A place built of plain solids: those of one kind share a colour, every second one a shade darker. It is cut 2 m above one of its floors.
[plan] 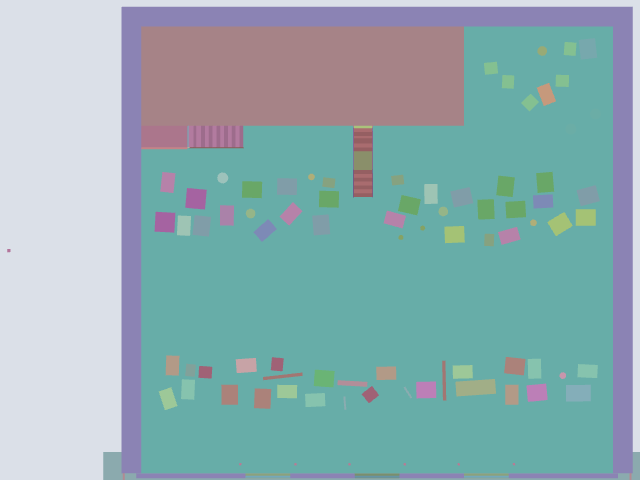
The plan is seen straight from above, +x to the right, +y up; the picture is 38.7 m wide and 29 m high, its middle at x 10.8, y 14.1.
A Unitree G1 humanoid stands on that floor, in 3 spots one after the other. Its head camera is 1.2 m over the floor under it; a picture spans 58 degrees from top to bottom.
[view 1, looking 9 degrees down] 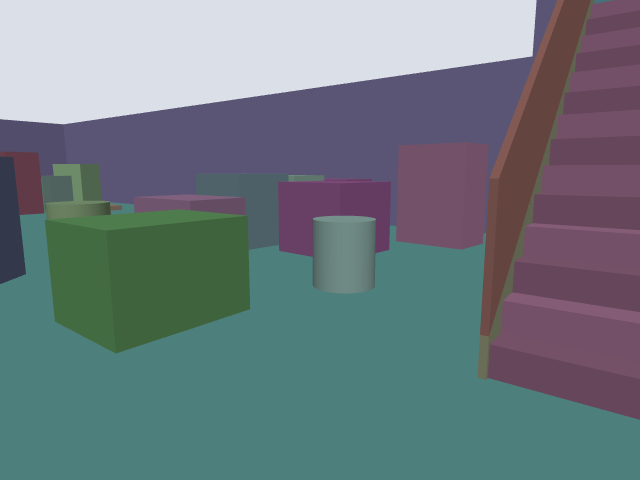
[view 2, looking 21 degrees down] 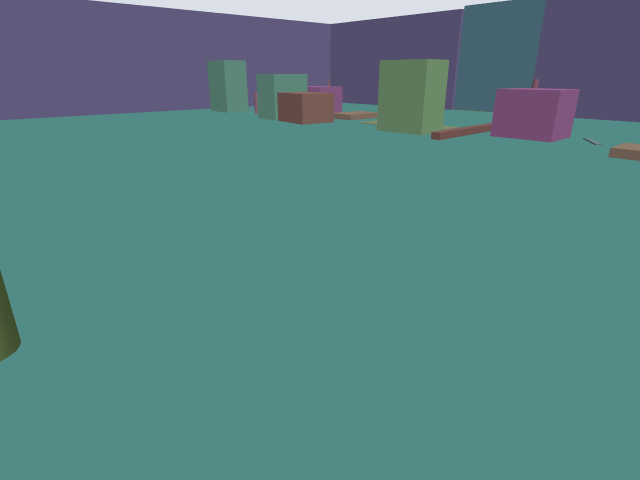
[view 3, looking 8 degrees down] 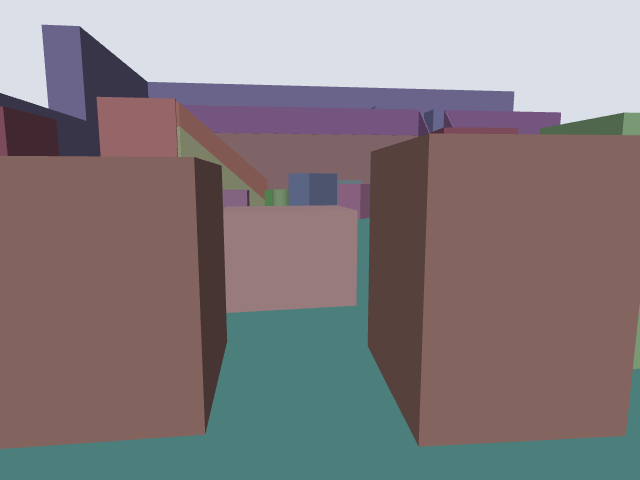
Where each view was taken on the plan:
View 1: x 8.67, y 20.35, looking -143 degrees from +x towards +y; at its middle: tyres_mid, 4.33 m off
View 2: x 13.40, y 14.22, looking -42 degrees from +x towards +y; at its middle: floor_hall_asphalt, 3.35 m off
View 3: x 6.15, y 2.20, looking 83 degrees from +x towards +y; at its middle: load_sacks_hall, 3.98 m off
